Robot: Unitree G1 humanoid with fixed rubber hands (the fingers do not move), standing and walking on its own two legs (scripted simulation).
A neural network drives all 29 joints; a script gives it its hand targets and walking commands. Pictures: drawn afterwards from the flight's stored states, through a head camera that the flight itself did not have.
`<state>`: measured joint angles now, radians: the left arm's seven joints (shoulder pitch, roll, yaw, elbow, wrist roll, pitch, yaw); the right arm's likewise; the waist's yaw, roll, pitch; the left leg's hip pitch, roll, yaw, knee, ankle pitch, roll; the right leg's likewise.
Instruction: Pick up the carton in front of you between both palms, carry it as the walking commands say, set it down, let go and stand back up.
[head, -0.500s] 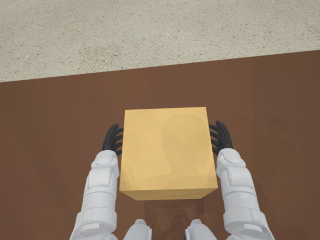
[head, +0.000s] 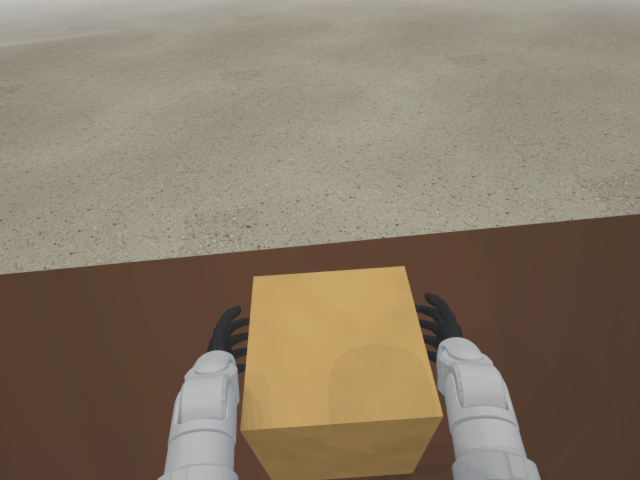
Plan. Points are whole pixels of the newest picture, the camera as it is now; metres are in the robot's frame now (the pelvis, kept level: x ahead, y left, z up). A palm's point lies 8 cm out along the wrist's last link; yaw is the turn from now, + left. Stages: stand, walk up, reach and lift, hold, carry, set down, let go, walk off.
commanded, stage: reach and lift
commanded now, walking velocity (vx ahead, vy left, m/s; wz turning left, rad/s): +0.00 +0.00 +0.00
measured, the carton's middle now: (336, 379) +0.30 +0.00 -0.04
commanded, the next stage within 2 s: hold in 0.90 s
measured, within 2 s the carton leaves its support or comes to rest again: neither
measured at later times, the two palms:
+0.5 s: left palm (219, 350) +0.31 +0.16 +0.02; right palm (441, 338) +0.31 -0.14 +0.03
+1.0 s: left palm (218, 350) +0.29 +0.15 +0.05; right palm (451, 338) +0.30 -0.15 +0.05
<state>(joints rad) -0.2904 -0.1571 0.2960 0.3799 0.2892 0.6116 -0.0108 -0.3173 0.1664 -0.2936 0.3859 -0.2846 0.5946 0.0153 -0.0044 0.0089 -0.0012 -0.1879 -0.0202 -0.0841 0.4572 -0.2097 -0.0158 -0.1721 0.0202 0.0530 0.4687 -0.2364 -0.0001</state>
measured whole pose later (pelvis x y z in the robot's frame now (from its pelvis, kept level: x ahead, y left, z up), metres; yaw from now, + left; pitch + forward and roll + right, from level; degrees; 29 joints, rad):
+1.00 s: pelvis +0.01 +0.00 +0.01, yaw -1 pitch -6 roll +0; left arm -0.24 -0.15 0.22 0.20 0.26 0.72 -0.01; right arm -0.26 0.15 -0.21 0.21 -0.25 0.69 0.01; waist 0.01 0.01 0.05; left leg -0.08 -0.01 -0.07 0.38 -0.19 -0.01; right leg -0.07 0.03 0.07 0.39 -0.21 0.00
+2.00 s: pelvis +0.19 +0.00 +0.00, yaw -3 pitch +7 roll +0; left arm 0.01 -0.13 0.08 -0.44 0.00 1.18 0.15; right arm 0.00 0.13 -0.06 -0.44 0.01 1.16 -0.18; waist -0.01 0.04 -0.15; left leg -0.20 0.02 0.19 0.36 -0.27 0.03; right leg -0.55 -0.08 -0.11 0.94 -0.38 0.00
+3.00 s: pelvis +0.84 -0.07 +0.00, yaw -3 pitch +5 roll +1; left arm -0.10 -0.13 0.11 -0.37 0.00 1.10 0.16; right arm -0.10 0.13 -0.09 -0.37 0.00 1.07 -0.17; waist -0.03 -0.01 -0.05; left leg -0.31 0.04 0.21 0.47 -0.24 0.05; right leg -0.61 -0.10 -0.06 1.08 -0.29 -0.04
